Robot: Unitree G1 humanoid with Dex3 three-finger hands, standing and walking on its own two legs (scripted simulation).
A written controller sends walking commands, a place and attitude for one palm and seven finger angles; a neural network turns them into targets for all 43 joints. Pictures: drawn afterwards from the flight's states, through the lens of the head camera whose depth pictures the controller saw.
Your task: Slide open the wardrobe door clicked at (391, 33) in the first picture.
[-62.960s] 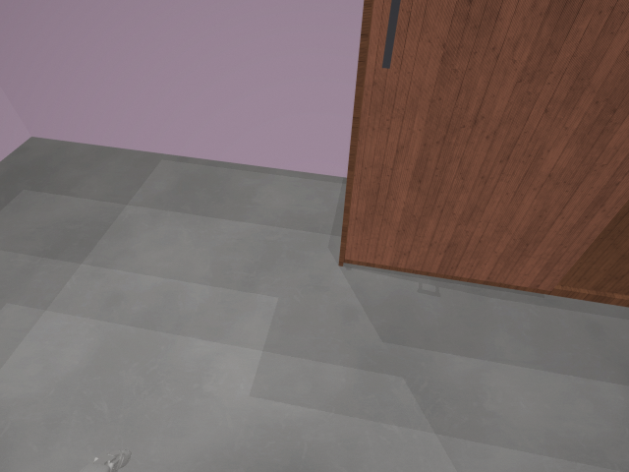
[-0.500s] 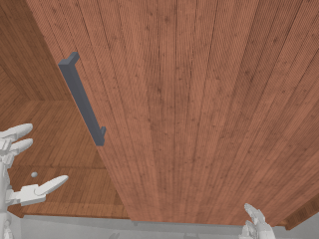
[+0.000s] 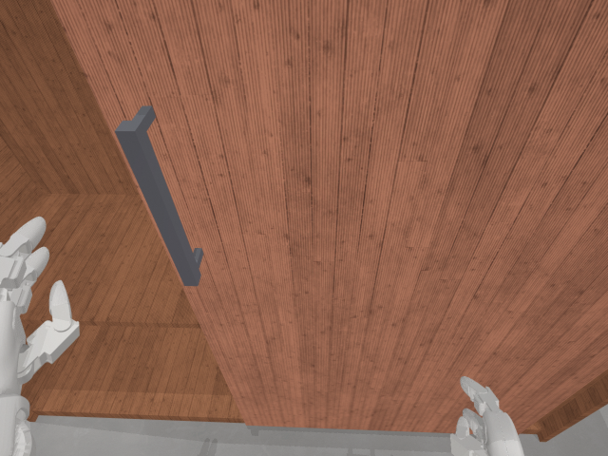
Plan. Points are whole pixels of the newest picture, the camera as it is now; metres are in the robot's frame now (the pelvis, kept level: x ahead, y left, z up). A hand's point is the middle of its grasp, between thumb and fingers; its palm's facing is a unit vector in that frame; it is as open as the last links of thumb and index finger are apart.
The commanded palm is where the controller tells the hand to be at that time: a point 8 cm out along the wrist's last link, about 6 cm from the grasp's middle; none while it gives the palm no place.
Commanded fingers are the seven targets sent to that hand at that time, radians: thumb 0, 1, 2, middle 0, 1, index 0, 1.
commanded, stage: draw the hand back to the body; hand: left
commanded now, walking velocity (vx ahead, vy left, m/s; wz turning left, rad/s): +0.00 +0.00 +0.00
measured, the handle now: (172, 208) +0.32 +0.20 +0.19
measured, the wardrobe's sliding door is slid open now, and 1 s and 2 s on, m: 0.68 0.68 0.68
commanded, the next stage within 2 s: step back with the hand held close in 0.20 s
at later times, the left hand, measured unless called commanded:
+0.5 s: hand (67, 322) +0.19 +0.27 +0.15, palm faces +0.45 -0.77 -0.45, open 7.4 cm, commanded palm +0.12 +0.30 +0.17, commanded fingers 0.00 0.90 0.90 -0.20 -0.30 -0.20 -0.30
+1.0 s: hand (5, 408) +0.11 +0.28 +0.15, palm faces +0.46 -0.77 -0.44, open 7.4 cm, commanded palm +0.05 +0.32 +0.17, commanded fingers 0.00 0.90 0.90 -0.20 -0.30 -0.20 -0.30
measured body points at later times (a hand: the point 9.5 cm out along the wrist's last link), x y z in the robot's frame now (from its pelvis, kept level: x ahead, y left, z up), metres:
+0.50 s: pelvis -0.02 +0.00 +0.00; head +0.00 -0.02 +0.45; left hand +0.16 +0.31 +0.18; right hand +0.17 -0.23 -0.09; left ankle -0.02 +0.14 -0.74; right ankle -0.01 -0.15 -0.74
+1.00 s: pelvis -0.10 +0.02 -0.01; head -0.09 +0.00 +0.44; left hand +0.08 +0.32 +0.17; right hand +0.07 -0.23 -0.10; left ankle -0.02 +0.14 -0.74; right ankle -0.01 -0.15 -0.74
